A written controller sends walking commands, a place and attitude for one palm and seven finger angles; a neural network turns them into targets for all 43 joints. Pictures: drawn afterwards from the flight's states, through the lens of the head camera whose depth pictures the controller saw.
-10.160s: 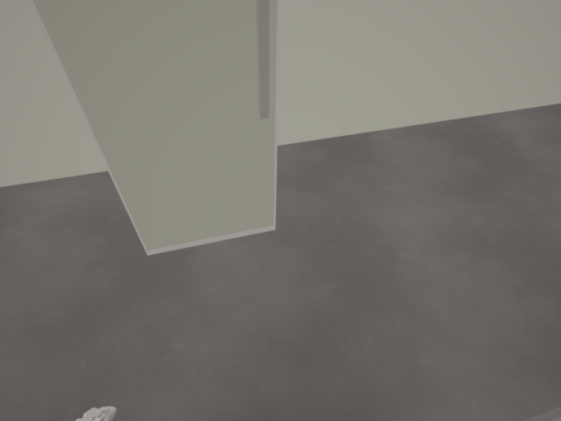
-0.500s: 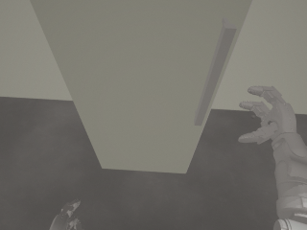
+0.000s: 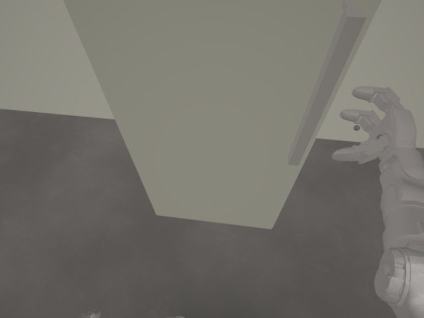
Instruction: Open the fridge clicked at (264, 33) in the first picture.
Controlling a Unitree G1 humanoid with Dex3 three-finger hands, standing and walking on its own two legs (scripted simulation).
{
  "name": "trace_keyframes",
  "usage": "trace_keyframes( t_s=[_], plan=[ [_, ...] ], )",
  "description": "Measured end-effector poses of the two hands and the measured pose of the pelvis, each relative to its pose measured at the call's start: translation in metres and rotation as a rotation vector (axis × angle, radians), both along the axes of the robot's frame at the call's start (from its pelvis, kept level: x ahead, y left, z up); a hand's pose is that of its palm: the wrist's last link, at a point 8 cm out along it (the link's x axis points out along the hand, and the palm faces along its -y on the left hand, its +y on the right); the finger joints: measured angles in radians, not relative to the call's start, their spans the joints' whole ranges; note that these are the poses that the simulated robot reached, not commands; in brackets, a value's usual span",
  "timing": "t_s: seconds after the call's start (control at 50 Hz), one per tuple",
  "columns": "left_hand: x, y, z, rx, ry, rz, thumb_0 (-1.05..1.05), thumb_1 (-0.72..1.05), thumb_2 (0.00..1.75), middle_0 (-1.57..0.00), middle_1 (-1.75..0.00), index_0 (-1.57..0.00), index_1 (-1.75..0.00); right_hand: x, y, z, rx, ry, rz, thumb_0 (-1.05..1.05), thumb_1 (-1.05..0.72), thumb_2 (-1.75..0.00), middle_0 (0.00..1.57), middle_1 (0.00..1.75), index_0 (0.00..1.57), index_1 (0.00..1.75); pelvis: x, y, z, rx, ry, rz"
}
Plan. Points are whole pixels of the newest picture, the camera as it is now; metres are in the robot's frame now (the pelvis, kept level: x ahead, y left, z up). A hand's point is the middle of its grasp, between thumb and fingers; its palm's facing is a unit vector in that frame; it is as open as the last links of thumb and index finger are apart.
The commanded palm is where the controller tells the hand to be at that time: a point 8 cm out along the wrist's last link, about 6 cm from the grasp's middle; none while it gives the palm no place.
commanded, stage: move the hooked fingers beside the handle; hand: right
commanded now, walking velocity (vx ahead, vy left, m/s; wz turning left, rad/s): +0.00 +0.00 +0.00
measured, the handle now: (314, 100) +0.54 -0.13 +0.12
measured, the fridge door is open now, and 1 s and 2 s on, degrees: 0 0 0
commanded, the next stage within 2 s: feel for the door with the fingertips in 0.90 s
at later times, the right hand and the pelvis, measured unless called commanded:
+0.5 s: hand (353, 127) +0.46 -0.19 +0.12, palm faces -0.01 +1.00 +0.02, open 14.0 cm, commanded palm +0.43 -0.24 +0.12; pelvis +0.01 -0.01 +0.00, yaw +1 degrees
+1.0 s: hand (348, 125) +0.47 -0.19 +0.12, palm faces +0.00 +1.00 +0.01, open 14.0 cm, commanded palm +0.44 -0.24 +0.12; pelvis +0.00 +0.00 -0.01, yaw +0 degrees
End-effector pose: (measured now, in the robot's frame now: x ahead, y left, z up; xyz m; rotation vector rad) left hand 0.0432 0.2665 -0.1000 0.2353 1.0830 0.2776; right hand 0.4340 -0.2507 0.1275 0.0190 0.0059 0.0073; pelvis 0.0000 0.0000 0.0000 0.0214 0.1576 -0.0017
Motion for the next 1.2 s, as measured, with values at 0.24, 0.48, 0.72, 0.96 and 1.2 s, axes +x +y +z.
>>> trace_keyframes(
  t_s=[0.24,0.48,0.72,0.96,1.2],
  plan=[
    [-0.024,-0.004,-0.004,-0.014,0.072,0.050,0.01,0.91,0.90,-0.21,-0.30,-0.20,-0.30,0.020,0.004,-0.003,0.004,-0.004,-0.006,-0.02,0.50,-0.30,0.30,1.20,0.30,1.19,0.004,-0.002,-0.003,0.001,0.035,0.018],
    [-0.001,-0.009,-0.004,-0.028,0.029,0.025,0.01,0.91,0.90,-0.21,-0.30,-0.20,-0.30,0.004,0.002,-0.004,-0.004,-0.027,-0.002,-0.02,0.50,-0.30,0.30,1.20,0.30,1.20,0.008,-0.005,-0.003,0.007,0.020,0.011],
    [0.026,-0.011,-0.002,-0.027,-0.046,-0.030,0.01,0.91,0.90,-0.21,-0.30,-0.20,-0.30,0.007,0.012,-0.003,-0.003,-0.015,-0.005,-0.02,0.50,-0.30,0.30,1.20,0.30,1.20,0.002,-0.003,-0.004,0.005,0.018,-0.002],
    [-0.002,-0.005,-0.007,-0.026,0.031,0.007,0.01,0.91,0.90,-0.21,-0.30,-0.20,-0.30,0.010,0.010,-0.005,-0.014,-0.013,-0.010,-0.02,0.50,-0.30,0.30,1.20,0.30,1.20,0.002,0.000,-0.005,0.004,0.028,0.003],
    [-0.012,-0.002,-0.007,-0.030,0.061,0.032,0.01,0.91,0.90,-0.21,-0.30,-0.20,-0.30,0.013,0.025,-0.005,0.000,-0.016,0.011,-0.02,0.50,-0.30,0.30,1.20,0.30,1.20,0.006,0.001,-0.004,0.004,0.027,0.005]
  ],
)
